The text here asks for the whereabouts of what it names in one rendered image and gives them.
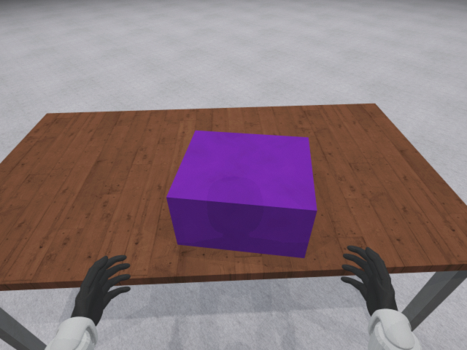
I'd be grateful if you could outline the carton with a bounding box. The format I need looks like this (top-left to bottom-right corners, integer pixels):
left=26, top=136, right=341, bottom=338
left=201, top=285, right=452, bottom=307
left=166, top=131, right=317, bottom=258

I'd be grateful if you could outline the left robot hand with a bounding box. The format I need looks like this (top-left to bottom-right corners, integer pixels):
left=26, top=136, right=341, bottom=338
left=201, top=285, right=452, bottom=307
left=71, top=255, right=131, bottom=326

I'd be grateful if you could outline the table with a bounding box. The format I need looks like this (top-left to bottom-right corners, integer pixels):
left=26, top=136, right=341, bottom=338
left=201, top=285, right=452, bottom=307
left=0, top=104, right=467, bottom=350

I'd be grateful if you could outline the robot right forearm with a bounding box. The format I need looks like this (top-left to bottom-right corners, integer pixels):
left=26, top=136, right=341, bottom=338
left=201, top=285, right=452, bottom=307
left=368, top=309, right=422, bottom=350

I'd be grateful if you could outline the robot left forearm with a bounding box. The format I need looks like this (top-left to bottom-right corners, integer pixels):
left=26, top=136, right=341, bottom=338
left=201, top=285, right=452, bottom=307
left=45, top=316, right=98, bottom=350

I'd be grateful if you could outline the right robot hand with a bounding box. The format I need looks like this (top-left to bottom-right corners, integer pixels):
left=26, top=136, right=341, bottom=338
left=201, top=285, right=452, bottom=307
left=341, top=246, right=398, bottom=316

